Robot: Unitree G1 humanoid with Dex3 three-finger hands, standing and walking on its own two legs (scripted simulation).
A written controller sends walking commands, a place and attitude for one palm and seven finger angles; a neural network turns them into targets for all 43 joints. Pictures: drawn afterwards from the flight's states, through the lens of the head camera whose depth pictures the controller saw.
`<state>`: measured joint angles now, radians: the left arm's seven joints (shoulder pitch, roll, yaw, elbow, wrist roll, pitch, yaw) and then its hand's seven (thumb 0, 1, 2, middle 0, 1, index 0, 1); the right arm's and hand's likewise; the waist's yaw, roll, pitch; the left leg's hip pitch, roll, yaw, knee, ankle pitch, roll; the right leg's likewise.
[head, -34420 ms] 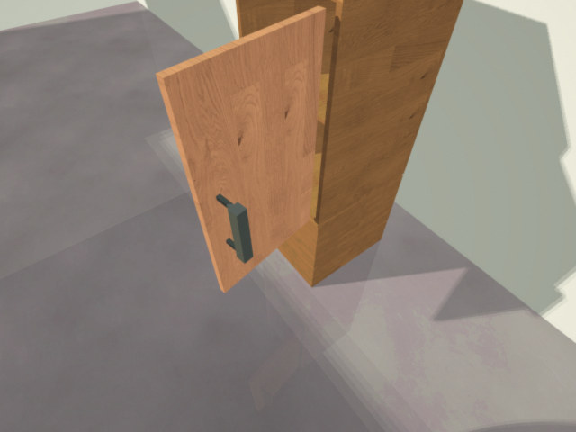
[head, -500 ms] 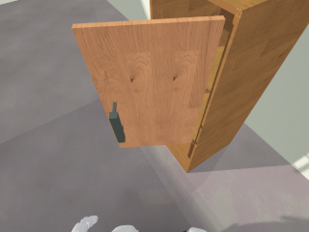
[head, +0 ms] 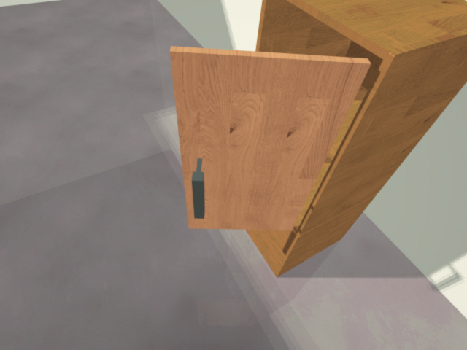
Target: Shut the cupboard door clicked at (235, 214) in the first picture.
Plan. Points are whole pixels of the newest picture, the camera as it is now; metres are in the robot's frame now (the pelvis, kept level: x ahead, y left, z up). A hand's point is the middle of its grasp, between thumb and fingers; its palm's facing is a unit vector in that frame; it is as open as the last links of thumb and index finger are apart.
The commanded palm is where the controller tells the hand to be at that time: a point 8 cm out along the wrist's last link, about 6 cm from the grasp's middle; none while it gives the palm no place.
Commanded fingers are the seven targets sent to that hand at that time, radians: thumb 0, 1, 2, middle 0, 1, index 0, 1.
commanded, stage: come to a stop and stand still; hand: left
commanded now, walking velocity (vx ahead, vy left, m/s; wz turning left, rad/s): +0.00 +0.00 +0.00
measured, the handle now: (199, 189) +0.48 +0.12 -0.09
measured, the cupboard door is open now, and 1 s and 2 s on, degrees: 61 61 61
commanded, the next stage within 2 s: look again from close up in 0.64 s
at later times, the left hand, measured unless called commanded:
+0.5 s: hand out of the picture -0.02 +0.11 -0.18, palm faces +0.03 -0.99 -0.15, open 7.3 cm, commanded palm none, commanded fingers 0.00 0.90 0.90 -0.20 -0.30 -0.20 -0.30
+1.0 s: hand out of the picture +0.01 +0.16 -0.19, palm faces +0.02 -0.98 -0.20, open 7.4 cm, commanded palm none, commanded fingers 0.00 0.90 0.90 -0.20 -0.30 -0.20 -0.30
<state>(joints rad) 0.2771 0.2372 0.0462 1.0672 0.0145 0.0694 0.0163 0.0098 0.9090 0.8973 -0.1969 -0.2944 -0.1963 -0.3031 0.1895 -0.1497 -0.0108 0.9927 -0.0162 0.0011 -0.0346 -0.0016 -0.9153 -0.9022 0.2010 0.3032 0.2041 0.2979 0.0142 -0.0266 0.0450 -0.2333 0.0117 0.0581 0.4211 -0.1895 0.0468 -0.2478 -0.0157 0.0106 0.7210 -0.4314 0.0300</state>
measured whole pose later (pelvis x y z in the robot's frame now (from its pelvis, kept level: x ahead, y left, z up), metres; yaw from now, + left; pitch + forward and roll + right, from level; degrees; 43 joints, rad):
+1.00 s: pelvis +0.00 -0.01 -0.01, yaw +0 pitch -1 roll -1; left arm 0.31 0.15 -0.01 1.06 0.02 -0.01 0.05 0.01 0.91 0.90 -0.20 -0.30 -0.20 -0.30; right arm 0.24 -0.17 0.00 1.02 -0.01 -0.02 -0.03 0.01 -0.92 -0.90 0.19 0.30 0.20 0.30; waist 0.00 0.01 0.02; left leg -0.28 0.01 0.04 0.59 -0.29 0.02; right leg -0.12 -0.01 0.02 0.52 -0.38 0.02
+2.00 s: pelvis +0.03 -0.08 -0.02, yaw +2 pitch +1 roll -1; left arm 0.32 0.15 0.04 1.03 0.02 0.05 0.00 0.01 0.91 0.90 -0.20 -0.29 -0.20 -0.30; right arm 0.24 -0.15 -0.02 1.05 -0.04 -0.01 -0.05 0.00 -0.90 -0.90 0.20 0.30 0.20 0.30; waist 0.00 -0.01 0.06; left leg -0.29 0.11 0.04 0.60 -0.32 -0.04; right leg -0.36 -0.01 -0.08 0.81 -0.46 -0.01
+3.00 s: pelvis +0.06 -0.09 -0.01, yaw +2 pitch +0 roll +0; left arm 0.25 0.18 -0.02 1.02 0.01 0.00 0.03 0.01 0.91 0.90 -0.20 -0.29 -0.20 -0.30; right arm 0.29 -0.18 0.03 1.05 -0.01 -0.02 -0.01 0.01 -0.91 -0.90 0.20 0.30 0.20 0.30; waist -0.01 0.02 0.04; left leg -0.20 -0.04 0.12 0.45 -0.26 0.08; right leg -0.20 -0.04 -0.07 0.48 -0.29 0.01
